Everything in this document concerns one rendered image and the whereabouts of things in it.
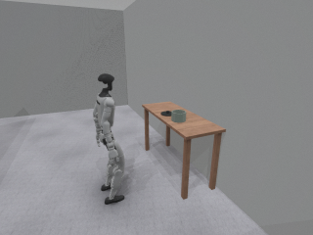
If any robot right hand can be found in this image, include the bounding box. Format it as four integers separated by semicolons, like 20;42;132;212
108;149;120;166

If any robot head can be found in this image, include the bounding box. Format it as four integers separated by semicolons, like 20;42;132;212
98;73;114;98

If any robot left hand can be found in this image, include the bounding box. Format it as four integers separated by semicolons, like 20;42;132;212
96;133;105;147

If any robot left forearm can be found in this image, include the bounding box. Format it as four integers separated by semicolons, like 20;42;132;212
93;116;102;134

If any robot left upper arm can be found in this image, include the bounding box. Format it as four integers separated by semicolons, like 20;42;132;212
93;93;100;118

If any right robot foot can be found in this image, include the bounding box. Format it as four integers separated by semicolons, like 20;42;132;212
105;195;124;205

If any lid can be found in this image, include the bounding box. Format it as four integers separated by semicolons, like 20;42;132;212
160;111;172;117

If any robot right forearm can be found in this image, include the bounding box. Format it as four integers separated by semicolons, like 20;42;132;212
102;121;114;150

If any robot right upper arm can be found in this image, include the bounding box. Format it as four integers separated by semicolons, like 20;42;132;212
101;97;114;127

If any pot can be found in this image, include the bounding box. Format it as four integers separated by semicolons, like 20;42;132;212
171;110;187;123

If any table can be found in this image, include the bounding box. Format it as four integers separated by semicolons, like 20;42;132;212
142;101;226;200

